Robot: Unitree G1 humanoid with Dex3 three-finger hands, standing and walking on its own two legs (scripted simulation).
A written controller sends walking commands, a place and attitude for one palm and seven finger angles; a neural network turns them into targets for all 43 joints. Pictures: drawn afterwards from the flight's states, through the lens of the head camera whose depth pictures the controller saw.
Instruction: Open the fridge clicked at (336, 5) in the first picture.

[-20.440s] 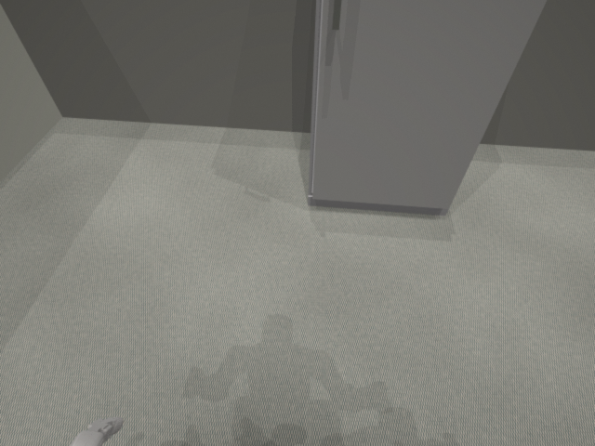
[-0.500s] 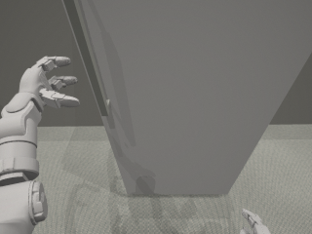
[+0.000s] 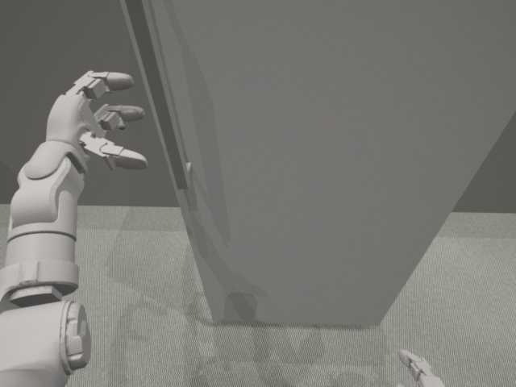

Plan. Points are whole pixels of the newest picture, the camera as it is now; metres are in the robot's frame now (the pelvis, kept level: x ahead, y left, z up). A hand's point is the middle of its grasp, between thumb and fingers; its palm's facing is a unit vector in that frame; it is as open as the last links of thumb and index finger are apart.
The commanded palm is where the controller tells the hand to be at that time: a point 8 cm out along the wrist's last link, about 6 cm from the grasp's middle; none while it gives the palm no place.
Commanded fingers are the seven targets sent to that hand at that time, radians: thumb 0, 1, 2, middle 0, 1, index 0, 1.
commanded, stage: move the hooked fingers beside the handle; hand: left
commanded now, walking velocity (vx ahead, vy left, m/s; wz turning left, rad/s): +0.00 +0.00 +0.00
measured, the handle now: (162, 80) +0.47 +0.17 +0.27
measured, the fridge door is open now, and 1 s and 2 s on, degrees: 0 0 0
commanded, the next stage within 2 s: feel for the door with the fingertips in 1.34 s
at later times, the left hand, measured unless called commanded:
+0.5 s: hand (123, 140) +0.41 +0.23 +0.21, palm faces +0.06 -1.00 -0.02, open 14.0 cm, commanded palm +0.38 +0.28 +0.22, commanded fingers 0.00 -0.50 0.30 -0.30 -1.20 -0.30 -1.20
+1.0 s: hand (112, 131) +0.40 +0.23 +0.23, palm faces +0.04 -1.00 +0.01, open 14.0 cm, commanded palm +0.38 +0.28 +0.22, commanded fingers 0.00 -0.50 0.30 -0.30 -1.20 -0.30 -1.20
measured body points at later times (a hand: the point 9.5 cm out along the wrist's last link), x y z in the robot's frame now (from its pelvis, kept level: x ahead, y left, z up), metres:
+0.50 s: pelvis +0.00 +0.00 +0.00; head -0.01 -0.01 +0.45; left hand +0.40 +0.28 +0.21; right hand +0.14 -0.25 -0.10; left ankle +0.04 +0.10 -0.74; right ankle -0.05 -0.08 -0.74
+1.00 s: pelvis +0.01 +0.00 +0.00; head +0.00 +0.00 +0.45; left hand +0.39 +0.29 +0.23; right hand +0.15 -0.25 -0.10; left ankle +0.04 +0.10 -0.74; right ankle -0.05 -0.08 -0.74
